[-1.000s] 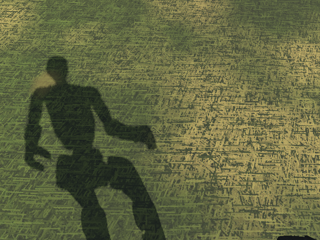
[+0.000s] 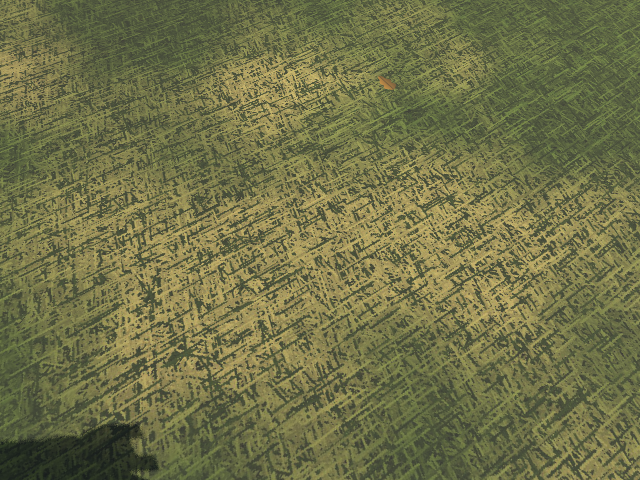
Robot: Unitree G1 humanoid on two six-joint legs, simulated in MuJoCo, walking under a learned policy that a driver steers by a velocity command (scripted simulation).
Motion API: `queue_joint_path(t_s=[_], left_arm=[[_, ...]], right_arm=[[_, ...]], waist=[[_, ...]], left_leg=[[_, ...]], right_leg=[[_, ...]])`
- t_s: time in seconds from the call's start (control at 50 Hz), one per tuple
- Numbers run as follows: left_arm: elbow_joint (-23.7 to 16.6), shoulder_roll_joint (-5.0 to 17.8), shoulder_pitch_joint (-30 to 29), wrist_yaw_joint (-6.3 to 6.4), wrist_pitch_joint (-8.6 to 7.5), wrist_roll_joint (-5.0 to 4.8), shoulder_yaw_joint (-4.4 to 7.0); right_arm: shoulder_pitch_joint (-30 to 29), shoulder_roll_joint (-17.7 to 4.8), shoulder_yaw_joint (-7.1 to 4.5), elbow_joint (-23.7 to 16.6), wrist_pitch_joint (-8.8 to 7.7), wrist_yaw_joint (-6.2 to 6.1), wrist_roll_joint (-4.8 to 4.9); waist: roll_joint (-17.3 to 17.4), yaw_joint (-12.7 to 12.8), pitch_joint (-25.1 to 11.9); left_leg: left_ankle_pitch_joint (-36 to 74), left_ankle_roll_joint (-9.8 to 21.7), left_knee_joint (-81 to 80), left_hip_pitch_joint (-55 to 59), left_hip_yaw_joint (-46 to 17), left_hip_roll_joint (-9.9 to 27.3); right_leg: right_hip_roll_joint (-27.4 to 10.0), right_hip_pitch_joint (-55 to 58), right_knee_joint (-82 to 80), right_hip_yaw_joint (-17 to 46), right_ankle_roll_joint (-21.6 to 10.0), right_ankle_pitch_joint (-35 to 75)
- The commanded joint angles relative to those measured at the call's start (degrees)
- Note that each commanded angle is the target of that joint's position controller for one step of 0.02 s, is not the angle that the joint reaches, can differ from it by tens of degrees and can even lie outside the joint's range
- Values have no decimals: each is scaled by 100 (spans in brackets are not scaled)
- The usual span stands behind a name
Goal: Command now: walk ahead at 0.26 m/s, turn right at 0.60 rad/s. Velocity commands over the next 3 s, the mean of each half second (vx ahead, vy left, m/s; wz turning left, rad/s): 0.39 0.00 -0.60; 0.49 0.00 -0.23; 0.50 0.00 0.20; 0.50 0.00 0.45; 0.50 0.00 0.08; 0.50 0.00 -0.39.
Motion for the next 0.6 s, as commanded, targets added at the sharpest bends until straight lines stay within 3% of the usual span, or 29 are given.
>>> queue_joint_path(t_s=[0.02, 0.08, 0.12, 0.14, 0.16, 0.18, 0.2, 0.22, 0.24, 0.26, 0.28, 0.34, 0.44, 0.48, 0.54, 0.58, 0.6], left_arm=[[-757, 253, -800, -97, -226, 29, -29], [-665, 302, -559, -168, -265, -1, -21], [-508, 281, -155, -190, -278, -11, -5], [-318, 310, 250, -181, -280, -11, 33], [-99, 556, 905, -137, -282, -48, 172], [14, 1121, 1725, -55, -310, -66, 337], [-230, 1676, 1584, -103, -473, -26, 364], [-245, 1100, 1440, -153, -614, 12, 219], [-244, 770, 1196, -159, -699, 50, 85], [-297, 591, 919, -151, -718, 57, 16], [-314, 525, 694, -121, -698, 50, -25], [-271, 627, 664, 11, -699, 95, -26], [84, 719, 1068, 144, -675, 7, 20], [242, 724, 1262, 151, -667, -39, 33], [437, 664, 1314, 184, -646, -42, 31], [520, 668, 1289, 187, -596, -4, 49], [522, 682, 1251, 180, -571, 15, 54]], right_arm=[[38, -1266, -358, -300, -124, 27, 63], [-20, -1358, -387, -254, -201, 157, 152], [-126, -1350, -380, -202, -205, 230, 236], [-127, -1226, -344, -173, -204, 244, 239], [-41, -942, -244, -149, -220, 257, 157], [-278, -487, -82, -353, -252, 280, -56], [-608, -454, -57, -830, -405, 271, -14], [-873, -953, -160, -835, -544, 299, 179], [-799, -1085, -198, -776, -631, 346, 229], [-630, -1050, -198, -610, -659, 352, 108], [-605, -1064, -213, -554, -673, 356, -30], [-663, -871, -170, -456, -628, 391, -79], [-1620, -530, -5, -677, -606, 423, 1], [-1925, -540, 8, -797, -626, 464, 39], [-1903, -638, -14, -793, -687, 525, 44], [-1651, -744, -65, -734, -707, 520, 41], [-1339, -867, -131, -672, -712, 486, 22]], waist=[[1075, -317, -199], [1079, -166, -50], [901, 125, -81], [734, 313, -167], [320, 581, -428], [-1128, 885, -558], [-1791, 704, -617], [-987, 841, -369], [-879, 620, -52], [-526, 438, 95], [-488, 319, 167], [-390, 203, 63], [-463, 485, 234], [-452, 578, 313], [-495, 528, 313], [-651, 414, 226], [-752, 259, -9]], left_leg=[[-932, 1050, -1199, 718, -1168, 1471], [-898, 977, -1184, 167, -774, 1454], [-971, 856, -828, -112, -512, 1437], [-949, 738, -374, -460, -273, 1312], [-630, 520, 672, -970, 136, 1030], [-1402, 22, 3114, -2297, 668, 443], [-2148, -172, 4484, -4231, -169, -432], [-1790, -35, 4943, -4583, -775, -31], [-1170, 113, 4721, -4488, -824, 159], [-669, 100, 4402, -4203, -812, 315], [-305, 36, 3947, -3906, -792, 350], [564, -205, 3212, -3347, -594, 122], [1742, -359, 1357, -2607, -525, -271], [1868, -300, 998, -2462, -604, -325], [1968, -110, 619, -2220, -693, -270], [1494, 57, 584, -1930, -579, -312], [1188, 183, 570, -1464, -396, -461]], right_leg=[[-207, -495, -838, -239, -153, -26], [-153, 394, -1611, -505, -412, 53], [-34, 1159, -2371, -719, -609, 480], [156, 1846, -2653, -874, -707, 593], [295, 2860, -2811, -742, -883, 446], [-918, 3817, -3487, 1258, -1374, 124], [-1934, 4174, -4395, 4220, -2533, -1159], [-2012, 3985, -4640, 4080, -2572, -1490], [-1811, 3651, -4584, 3495, -2359, -1090], [-1519, 3321, -4490, 2879, -2147, -489], [-1285, 3037, -4509, 2420, -1997, 188], [-944, 2693, -4586, 1726, -1855, 1630], [-621, 2140, -4505, 1263, -1594, 2051], [-707, 2177, -4428, 1444, -1562, 1977], [-937, 2577, -4246, 1582, -1467, 2192], [-1021, 2924, -3926, 1583, -1375, 3086], [-940, 3051, -3486, 1516, -1305, 4183]])
Next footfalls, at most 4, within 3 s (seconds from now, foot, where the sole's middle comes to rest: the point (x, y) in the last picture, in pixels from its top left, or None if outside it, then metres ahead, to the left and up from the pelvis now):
0.18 right None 0.07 -0.16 -0.78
0.64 left None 0.47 -0.06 -0.78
1.12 right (502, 403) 0.63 -0.40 -0.78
1.66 left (418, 274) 0.98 -0.26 -0.78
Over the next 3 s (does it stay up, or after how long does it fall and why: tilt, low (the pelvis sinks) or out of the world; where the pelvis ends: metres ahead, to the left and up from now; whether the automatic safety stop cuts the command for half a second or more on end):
stays up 1.55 -0.34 0.00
